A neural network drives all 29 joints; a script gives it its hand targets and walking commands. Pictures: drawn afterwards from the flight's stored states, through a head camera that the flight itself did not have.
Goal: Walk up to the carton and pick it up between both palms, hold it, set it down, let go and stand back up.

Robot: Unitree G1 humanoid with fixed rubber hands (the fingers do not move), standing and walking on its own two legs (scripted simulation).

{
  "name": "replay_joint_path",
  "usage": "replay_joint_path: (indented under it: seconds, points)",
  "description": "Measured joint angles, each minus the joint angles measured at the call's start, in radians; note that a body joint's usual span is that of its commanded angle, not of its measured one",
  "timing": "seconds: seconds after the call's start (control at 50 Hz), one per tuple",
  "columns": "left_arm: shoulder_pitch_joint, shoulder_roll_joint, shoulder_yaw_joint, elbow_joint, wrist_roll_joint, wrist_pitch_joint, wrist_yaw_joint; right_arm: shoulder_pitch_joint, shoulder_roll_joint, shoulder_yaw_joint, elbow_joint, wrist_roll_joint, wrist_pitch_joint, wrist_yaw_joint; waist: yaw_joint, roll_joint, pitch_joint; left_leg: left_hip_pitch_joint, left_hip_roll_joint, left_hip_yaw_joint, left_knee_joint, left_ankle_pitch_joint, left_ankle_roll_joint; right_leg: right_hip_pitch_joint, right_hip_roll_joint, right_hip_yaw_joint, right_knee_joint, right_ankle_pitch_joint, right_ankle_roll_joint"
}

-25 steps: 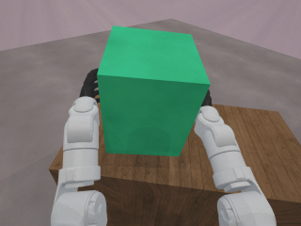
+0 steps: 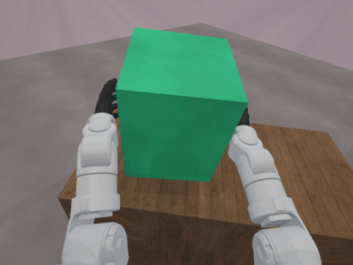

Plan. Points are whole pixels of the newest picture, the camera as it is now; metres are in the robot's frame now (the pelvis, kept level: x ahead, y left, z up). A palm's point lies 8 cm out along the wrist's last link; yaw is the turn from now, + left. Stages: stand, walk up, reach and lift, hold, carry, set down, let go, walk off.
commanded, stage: set down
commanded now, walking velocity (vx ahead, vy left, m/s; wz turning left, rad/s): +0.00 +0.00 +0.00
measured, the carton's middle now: (174, 109) +0.39 +0.00 +0.20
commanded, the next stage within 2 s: none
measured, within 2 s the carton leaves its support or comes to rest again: neither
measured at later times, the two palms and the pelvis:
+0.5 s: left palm (115, 134) +0.38 +0.14 +0.14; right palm (234, 146) +0.37 -0.15 +0.12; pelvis +0.01 +0.00 +0.00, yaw +0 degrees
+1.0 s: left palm (116, 140) +0.39 +0.14 +0.11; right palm (230, 150) +0.37 -0.15 +0.10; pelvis +0.03 +0.00 +0.00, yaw +1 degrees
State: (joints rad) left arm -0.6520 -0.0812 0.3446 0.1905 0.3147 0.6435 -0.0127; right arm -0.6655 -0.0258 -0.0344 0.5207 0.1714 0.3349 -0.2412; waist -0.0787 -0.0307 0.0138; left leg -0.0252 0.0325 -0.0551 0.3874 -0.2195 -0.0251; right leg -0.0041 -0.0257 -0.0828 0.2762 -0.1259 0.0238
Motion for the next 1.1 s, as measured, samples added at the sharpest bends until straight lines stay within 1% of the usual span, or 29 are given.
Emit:
replay_joint_path:
  seconds: [0.1, 0.16, 0.2, 0.26, 0.38, 0.46, 0.52, 0.68, 0.84, 0.94, 1.1]
  points:
    - [-0.005, -0.022, 0.038, 0.07, 0.053, -0.105, -0.035, 0.024, 0.048, -0.068, 0.073, -0.106, -0.12, 0.042, 0.008, -0.012, 0.016, 0.046, -0.006, 0.002, -0.034, 0.01, 0.003, 0.035, -0.007, 0.001, -0.01, -0.003, 0.002]
    - [0.011, -0.03, 0.038, 0.092, 0.072, -0.144, -0.049, 0.062, 0.069, -0.09, 0.102, -0.148, -0.191, 0.05, 0.015, -0.017, 0.029, 0.062, -0.008, 0.002, -0.044, 0.012, 0.003, 0.05, -0.008, 0.0, -0.015, -0.004, 0.002]
    - [0.026, -0.035, 0.028, 0.098, 0.074, -0.157, -0.05, 0.092, 0.074, -0.093, 0.112, -0.157, -0.229, 0.05, 0.022, -0.02, 0.039, 0.062, -0.008, 0.001, -0.044, 0.011, 0.003, 0.051, -0.008, -0.001, -0.018, -0.005, 0.002]
    - [0.053, -0.038, 0.003, 0.1, 0.059, -0.175, -0.04, 0.133, 0.073, -0.086, 0.112, -0.15, -0.273, 0.046, 0.033, -0.022, 0.054, 0.049, -0.006, 0.001, -0.038, 0.008, 0.003, 0.042, -0.007, -0.001, -0.02, -0.003, 0.001]
    - [0.107, -0.032, -0.062, 0.091, 0.0, -0.229, 0.005, 0.177, 0.05, -0.06, 0.089, -0.121, -0.33, 0.041, 0.046, -0.025, 0.058, -0.001, 0.0, 0.004, -0.022, 0.002, -0.001, -0.001, 0.001, 0.003, -0.024, 0.004, -0.001]
    - [0.111, -0.022, -0.086, 0.102, -0.022, -0.259, 0.029, 0.17, 0.035, -0.052, 0.085, -0.113, -0.341, 0.042, 0.042, -0.029, 0.05, -0.023, 0.004, 0.005, -0.017, -0.002, -0.002, -0.022, 0.004, 0.003, -0.025, 0.004, -0.002]
    - [0.103, -0.017, -0.087, 0.114, -0.024, -0.265, 0.034, 0.156, 0.028, -0.048, 0.09, -0.108, -0.337, 0.041, 0.036, -0.031, 0.044, -0.027, 0.005, 0.004, -0.019, -0.004, -0.002, -0.025, 0.005, 0.002, -0.027, 0.001, -0.002]
    - [0.117, -0.018, -0.077, 0.112, -0.015, -0.26, 0.029, 0.154, 0.019, -0.021, 0.093, -0.089, -0.319, 0.034, 0.021, -0.025, 0.042, -0.012, 0.004, -0.003, -0.024, -0.014, -0.002, -0.004, 0.004, -0.005, -0.038, -0.008, 0.002]
    - [0.16, -0.016, -0.085, 0.114, -0.029, -0.279, 0.024, 0.195, 0.033, -0.015, 0.077, -0.098, -0.322, 0.028, 0.018, -0.017, 0.037, -0.024, -0.001, -0.013, -0.015, -0.022, -0.001, -0.006, 0.0, -0.016, -0.039, -0.015, 0.004]
    - [0.161, -0.011, -0.095, 0.148, -0.043, -0.305, 0.03, 0.208, 0.04, -0.031, 0.08, -0.116, -0.334, 0.03, 0.022, -0.013, 0.027, -0.046, -0.001, -0.015, -0.011, -0.021, -0.002, -0.026, 0.0, -0.017, -0.038, -0.013, 0.004]
    - [0.123, -0.011, -0.082, 0.241, -0.047, -0.349, 0.037, 0.191, 0.045, -0.074, 0.122, -0.155, -0.348, 0.041, 0.029, -0.007, 0.008, -0.073, 0.002, -0.007, -0.021, -0.011, -0.004, -0.06, 0.003, -0.009, -0.04, -0.003, 0.001]
